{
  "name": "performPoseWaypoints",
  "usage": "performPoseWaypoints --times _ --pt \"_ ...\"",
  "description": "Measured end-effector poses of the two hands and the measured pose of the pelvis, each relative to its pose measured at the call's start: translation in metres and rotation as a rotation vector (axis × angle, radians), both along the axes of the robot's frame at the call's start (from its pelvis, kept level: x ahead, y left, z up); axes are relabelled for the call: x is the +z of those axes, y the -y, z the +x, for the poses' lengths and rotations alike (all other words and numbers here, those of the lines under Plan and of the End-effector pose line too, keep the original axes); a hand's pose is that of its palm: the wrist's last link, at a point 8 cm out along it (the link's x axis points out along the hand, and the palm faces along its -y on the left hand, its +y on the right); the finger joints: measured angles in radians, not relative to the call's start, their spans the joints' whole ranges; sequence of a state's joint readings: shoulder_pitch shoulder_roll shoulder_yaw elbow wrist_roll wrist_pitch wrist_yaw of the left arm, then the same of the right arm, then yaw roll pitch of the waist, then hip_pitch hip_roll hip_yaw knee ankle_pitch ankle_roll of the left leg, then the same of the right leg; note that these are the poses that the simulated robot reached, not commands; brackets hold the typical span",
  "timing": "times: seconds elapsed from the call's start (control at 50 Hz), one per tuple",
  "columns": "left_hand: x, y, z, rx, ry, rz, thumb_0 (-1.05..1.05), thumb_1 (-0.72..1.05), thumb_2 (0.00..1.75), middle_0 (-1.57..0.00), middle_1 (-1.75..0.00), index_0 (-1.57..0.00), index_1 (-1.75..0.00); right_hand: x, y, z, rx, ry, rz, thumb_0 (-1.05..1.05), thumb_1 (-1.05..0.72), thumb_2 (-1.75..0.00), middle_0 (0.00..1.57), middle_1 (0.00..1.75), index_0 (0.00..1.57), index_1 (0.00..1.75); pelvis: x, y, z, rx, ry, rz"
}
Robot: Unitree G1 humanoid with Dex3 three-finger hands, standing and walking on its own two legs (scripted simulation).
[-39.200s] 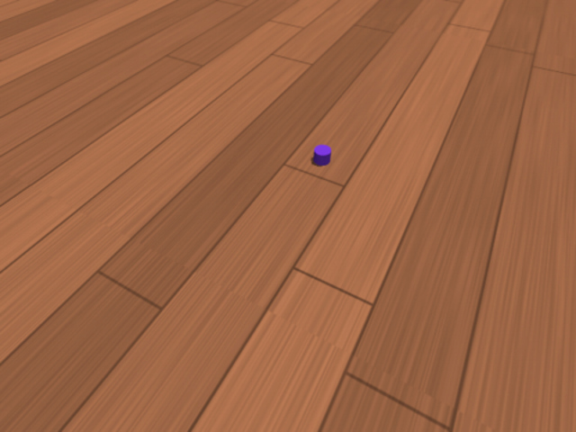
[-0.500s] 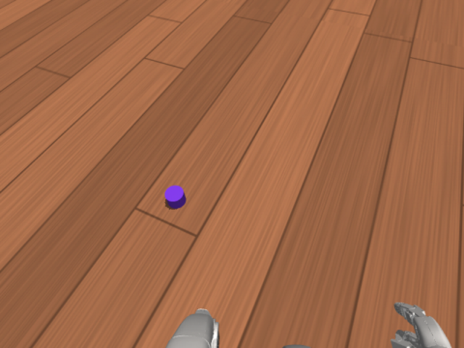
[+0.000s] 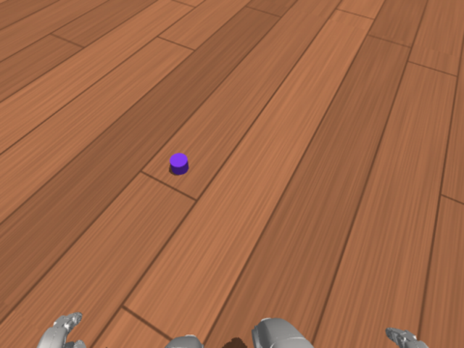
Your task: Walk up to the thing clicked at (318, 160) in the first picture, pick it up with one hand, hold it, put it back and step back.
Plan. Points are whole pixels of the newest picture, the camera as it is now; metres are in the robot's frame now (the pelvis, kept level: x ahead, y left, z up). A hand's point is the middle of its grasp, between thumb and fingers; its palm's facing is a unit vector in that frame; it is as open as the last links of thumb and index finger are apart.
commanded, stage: step back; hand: left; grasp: from above
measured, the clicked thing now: (179, 164) +0.98 +0.25 -0.73
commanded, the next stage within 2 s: stand in 1.34 s
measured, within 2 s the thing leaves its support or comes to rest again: neither
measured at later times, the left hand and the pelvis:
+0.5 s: hand out of the picture -0.08 +0.28 -0.14, palm faces +0.04 -0.90 -0.42, open 7.4 cm; pelvis -0.14 +0.00 -0.01, yaw +1 degrees
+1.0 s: hand out of the picture -0.06 +0.26 -0.15, palm faces +0.05 -0.93 -0.35, open 7.4 cm; pelvis -0.11 +0.00 +0.00, yaw +2 degrees
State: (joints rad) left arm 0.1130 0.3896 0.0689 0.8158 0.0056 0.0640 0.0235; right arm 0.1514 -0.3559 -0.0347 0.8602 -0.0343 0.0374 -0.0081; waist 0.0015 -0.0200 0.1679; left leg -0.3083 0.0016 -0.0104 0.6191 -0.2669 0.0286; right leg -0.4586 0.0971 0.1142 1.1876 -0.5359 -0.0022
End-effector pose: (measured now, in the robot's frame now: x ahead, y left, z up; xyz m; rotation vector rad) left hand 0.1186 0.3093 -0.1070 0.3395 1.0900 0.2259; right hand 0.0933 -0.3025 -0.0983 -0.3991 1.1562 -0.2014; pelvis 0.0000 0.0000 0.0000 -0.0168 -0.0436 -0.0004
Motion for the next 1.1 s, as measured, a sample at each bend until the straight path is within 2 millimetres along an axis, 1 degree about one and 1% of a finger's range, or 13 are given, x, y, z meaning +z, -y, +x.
performPoseWaypoints --times 0.08,0.16,0.24,0.3,0.42,0.48,0.56,0.62,0.68,0.76,0.84,0.96,1.1 --pt "-0.003 0.006 -0.042 -0.024 -0.043 0.011 0.01 0.91 0.9 -0.2 -0.3 -0.2 -0.3 0.002 0.008 -0.01 0.006 0.07 0.0 0.0 -0.9 -0.9 0.21 0.3 0.21 0.3 -0.003 0.005 -0.032 -0.036 -0.002 -0.002" --pt "-0.008 0.014 -0.088 -0.039 -0.078 0.034 0.01 0.91 0.9 -0.2 -0.3 -0.2 -0.3 -0.01 0.023 -0.031 0.0 0.119 0.018 0.0 -0.9 -0.9 0.21 0.3 0.21 0.3 -0.013 0.015 -0.067 -0.07 0.003 -0.006" --pt "-0.001 0.02 -0.139 -0.023 -0.113 0.038 0.01 0.91 0.9 -0.2 -0.3 -0.2 -0.3 -0.014 0.03 -0.069 -0.035 0.087 0.032 0.0 -0.9 -0.9 0.21 0.3 0.21 0.3 -0.009 0.021 -0.093 -0.068 0.011 0.015" --pt "0.007 0.018 -0.166 0.004 -0.126 0.052 0.01 0.9 0.9 -0.2 -0.3 -0.2 -0.3 -0.016 0.033 -0.102 -0.045 0.045 0.04 0.0 -0.9 -0.9 0.21 0.3 0.21 0.3 -0.004 0.02 -0.108 -0.051 0.007 0.03" --pt "0.011 -0.002 -0.193 0.044 -0.069 0.062 0.01 0.9 0.9 -0.2 -0.3 -0.21 -0.3 -0.023 0.029 -0.167 -0.028 -0.098 0.029 0.0 -0.9 -0.9 0.21 0.29 0.21 0.3 -0.005 0.012 -0.129 0.013 0.001 0.024" --pt "0.006 -0.014 -0.203 0.058 -0.063 0.056 0.01 0.9 0.9 -0.2 -0.3 -0.2 -0.3 -0.023 0.019 -0.187 -0.035 -0.125 0.025 0.01 -0.9 -0.9 0.21 0.29 0.21 0.3 -0.007 0.005 -0.137 0.024 0.02 0.046" --pt "0.003 -0.016 -0.213 0.07 -0.101 0.024 0.01 0.91 0.9 -0.2 -0.3 -0.2 -0.3 -0.014 0.007 -0.201 -0.046 -0.098 0.041 0.01 -0.9 -0.9 0.21 0.3 0.21 0.3 0.001 0.003 -0.141 0.019 0.016 0.034" --pt "0.003 -0.012 -0.214 0.056 -0.111 0.008 0.01 0.91 0.9 -0.2 -0.3 -0.2 -0.3 -0.009 0.004 -0.201 -0.047 -0.071 0.051 0.01 -0.9 -0.9 0.21 0.3 0.21 0.3 0.004 0.006 -0.142 0.009 0.014 0.03" --pt "0.002 -0.003 -0.212 0.043 -0.119 0.003 0.01 0.91 0.9 -0.2 -0.3 -0.2 -0.3 -0.01 0.009 -0.194 -0.054 -0.044 0.062 0.01 -0.9 -0.9 0.21 0.3 0.21 0.3 0.003 0.012 -0.141 -0.003 0.011 0.026" --pt "0.001 0.012 -0.206 0.043 -0.095 0.004 0.01 0.91 0.9 -0.2 -0.3 -0.2 -0.3 -0.017 0.019 -0.179 -0.056 -0.031 0.066 0.0 -0.9 -0.9 0.21 0.3 0.21 0.3 0.0 0.02 -0.136 0.001 0.015 -0.006" --pt "0.004 0.021 -0.203 0.062 -0.068 -0.012 0.01 0.91 0.9 -0.2 -0.3 -0.2 -0.3 -0.015 0.021 -0.159 -0.026 -0.032 0.057 0.0 -0.9 -0.9 0.21 0.3 0.21 0.3 0.003 0.019 -0.13 0.015 0.011 0.004" --pt "-0.001 0.011 -0.193 0.08 -0.082 -0.025 0.01 0.9 0.9 -0.2 -0.3 -0.2 -0.3 -0.012 0.015 -0.13 0.008 -0.028 0.036 0.0 -0.9 -0.9 0.21 0.29 0.21 0.3 0.002 0.008 -0.115 0.037 0.004 0.007" --pt "-0.01 -0.001 -0.166 0.074 -0.111 -0.047 0.01 0.91 0.9 -0.2 -0.3 -0.2 -0.3 -0.006 -0.012 -0.102 0.005 -0.013 0.048 0.0 -0.9 -0.9 0.21 0.29 0.21 0.3 0.005 -0.004 -0.099 0.015 -0.004 0.007"
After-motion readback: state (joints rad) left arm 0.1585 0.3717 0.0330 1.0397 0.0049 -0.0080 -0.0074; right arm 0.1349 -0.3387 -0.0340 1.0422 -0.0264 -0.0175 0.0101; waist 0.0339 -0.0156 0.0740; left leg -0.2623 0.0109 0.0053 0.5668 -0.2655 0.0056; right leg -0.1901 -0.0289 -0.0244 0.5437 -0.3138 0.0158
